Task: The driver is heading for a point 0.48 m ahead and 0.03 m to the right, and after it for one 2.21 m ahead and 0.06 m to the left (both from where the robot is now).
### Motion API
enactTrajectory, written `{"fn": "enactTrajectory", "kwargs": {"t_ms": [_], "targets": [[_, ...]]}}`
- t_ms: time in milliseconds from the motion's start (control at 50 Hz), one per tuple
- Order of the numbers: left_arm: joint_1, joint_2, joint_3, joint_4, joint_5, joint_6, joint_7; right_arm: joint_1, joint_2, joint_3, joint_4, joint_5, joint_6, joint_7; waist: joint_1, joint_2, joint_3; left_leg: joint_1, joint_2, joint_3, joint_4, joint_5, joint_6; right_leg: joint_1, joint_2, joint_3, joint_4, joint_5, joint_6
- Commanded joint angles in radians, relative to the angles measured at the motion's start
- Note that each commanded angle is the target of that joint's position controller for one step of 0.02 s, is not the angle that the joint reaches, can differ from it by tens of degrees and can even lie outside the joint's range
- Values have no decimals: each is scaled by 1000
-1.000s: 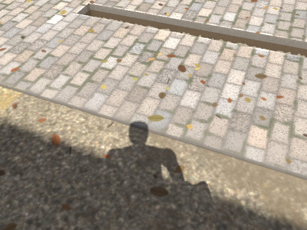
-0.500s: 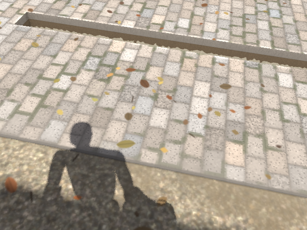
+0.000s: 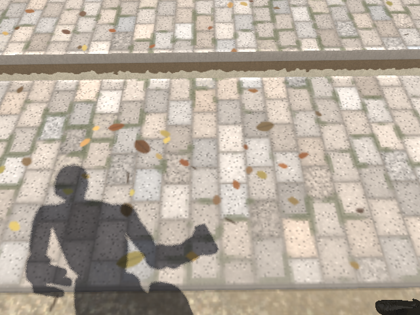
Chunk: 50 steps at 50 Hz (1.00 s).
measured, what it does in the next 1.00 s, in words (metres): walks ahead: left foot, then right foot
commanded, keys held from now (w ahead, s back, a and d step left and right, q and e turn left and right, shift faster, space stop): w+e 0.26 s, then e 0.24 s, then q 0.50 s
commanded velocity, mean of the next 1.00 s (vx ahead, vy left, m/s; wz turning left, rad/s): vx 0.24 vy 0.00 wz -0.24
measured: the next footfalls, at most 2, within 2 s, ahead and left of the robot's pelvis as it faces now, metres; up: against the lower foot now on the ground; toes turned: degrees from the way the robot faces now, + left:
left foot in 0.24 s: +0.33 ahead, +0.16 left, +0.00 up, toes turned -13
right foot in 0.68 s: +0.38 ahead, -0.11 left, +0.00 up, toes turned -19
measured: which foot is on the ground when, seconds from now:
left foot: up 0.00-0.22, down 0.24-0.70, up 0.72-1.00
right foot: down 0.00-0.24, up 0.26-0.66, down 0.68-1.00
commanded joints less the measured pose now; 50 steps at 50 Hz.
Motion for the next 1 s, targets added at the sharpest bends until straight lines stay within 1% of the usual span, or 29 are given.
{"fn": "enactTrajectory", "kwargs": {"t_ms": [20,80,120,180,200,220,240,260,280,300,320,340,380,420,460,520,600,640,660,680,700,720,740,760,780,820,880,940,1000], "targets": [[-57,178,46,-78,-3,-11,26,-6,-42,-3,-54,-14,10,-6,-31,-33,-20,45,-23,68,-214,167,-51,-109,-209,198,-137,189,-162],[7,181,49,-55,-7,1,29,-111,-41,-1,-72,5,7,1,35,-84,-45,145,-81,75,-415,371,-56,-124,-187,196,-99,75,-107],[31,179,49,-40,-19,6,28,-143,-66,-11,-85,17,2,7,41,-102,-54,152,-92,40,-482,363,-45,-64,-213,257,-53,3,-94],[25,173,52,-41,-18,16,34,-122,-115,-39,-86,22,-6,12,8,-137,-69,187,-95,6,-541,257,-7,34,-258,358,57,-27,-61],[12,169,53,-46,-14,21,35,-70,-123,-49,-73,22,-8,12,-20,-148,-77,252,-96,19,-565,233,13,30,-256,370,98,-17,-46],[10,136,43,-50,-9,22,35,17,-138,-65,-55,18,-11,6,-68,-144,-115,381,-83,26,-601,220,44,5,-215,344,193,14,-14],[16,62,18,-67,4,19,31,154,-187,-81,-47,-1,-14,-3,-127,-48,-241,614,74,-118,-599,145,110,-92,-156,264,460,-87,26],[156,-2,-4,-94,-15,9,29,240,-271,-99,-19,-18,1,-1,-74,267,-367,933,306,-567,-687,-64,269,-429,-20,112,791,-465,98],[160,96,9,-85,-32,9,35,234,-209,-90,-21,-2,9,5,-85,268,-326,911,348,-747,-747,-229,295,-582,-92,114,960,-439,124],[58,165,30,-88,-25,18,39,173,-134,-70,-44,-3,16,-1,-109,147,-200,793,301,-569,-747,-92,257,-597,-126,110,1014,-350,146],[-12,176,37,-101,-8,25,44,118,-99,-56,-50,-10,25,-2,-97,62,-134,669,254,-383,-726,167,230,-546,-154,79,1005,-289,161],[-41,172,43,-112,5,30,45,84,-75,-48,-43,-10,32,-1,-76,53,-95,577,207,-252,-713,406,222,-509,-173,71,972,-274,172],[-26,127,41,-113,-2,48,39,62,-62,-45,-19,-9,33,-3,-41,101,-71,471,148,-87,-733,592,207,-432,-201,33,892,-268,179],[-45,79,28,-127,-5,61,39,57,-92,-55,7,-7,31,-7,-35,119,-67,453,148,-16,-765,691,233,-431,-198,-1,798,-243,191],[-75,64,21,-139,-1,69,34,53,-125,-67,28,1,42,-17,-37,103,-95,486,173,23,-773,727,252,-435,-210,-7,701,-175,195],[-131,52,13,-150,3,66,17,42,-139,-69,51,14,63,-27,-53,86,-123,474,159,104,-776,705,246,-342,-207,-29,533,-28,178],[-210,43,7,-165,13,52,3,73,-151,-64,101,36,72,-8,-68,67,-131,493,146,102,-727,679,237,-213,-165,-45,323,-9,138],[-187,49,11,-151,21,44,5,56,-144,-56,115,53,71,4,-38,63,-133,493,125,81,-656,627,209,-107,-142,-63,149,68,107],[-156,70,19,-138,26,38,12,70,-123,-47,129,55,67,9,-20,48,-145,456,91,83,-602,579,172,16,-137,-65,36,194,83],[-128,140,33,-142,40,36,26,105,-93,-33,131,31,56,14,-23,-7,-201,377,34,103,-523,434,109,184,-245,29,56,544,48],[-112,174,29,-163,73,43,42,181,-29,-6,126,-8,46,23,-52,-158,-312,186,-33,131,-379,-13,34,418,-477,221,168,941,-79],[-101,108,9,-165,67,54,46,195,-25,3,142,-3,61,25,-23,-228,-381,137,-54,57,-202,-473,-10,427,-568,285,189,1046,-189],[-100,113,15,-135,42,60,37,181,-100,-19,124,34,77,23,-12,-223,-381,81,-46,51,-113,-458,-30,371,-561,285,128,757,-234],[-131,132,25,-126,32,59,35,121,-140,-36,120,44,96,10,-6,-175,-294,48,-37,63,-32,-405,-40,285,-507,257,75,555,-195],[-179,143,28,-122,25,56,37,109,-155,-50,124,41,119,-6,-16,-152,-213,35,-39,63,4,-349,-47,185,-480,206,35,444,-155],[-269,133,27,-121,27,53,41,169,-117,-54,142,31,162,-28,-73,-151,-149,127,-47,78,34,-261,-73,0,-436,92,-15,345,-114],[-302,95,25,-100,37,50,51,174,-69,-52,126,26,179,-40,-81,-168,-137,192,-45,116,-41,-163,-67,-68,-402,-14,-34,220,-96],[-284,105,33,-70,32,54,62,110,-57,-47,76,24,179,-25,-52,-178,-149,214,-26,124,-170,-112,-35,-30,-439,-16,-24,169,-104],[-293,133,43,-49,11,64,67,141,-76,-56,63,22,177,-2,-77,-177,-163,296,-40,160,-321,-45,13,-18,-463,-25,28,142,-68]]}}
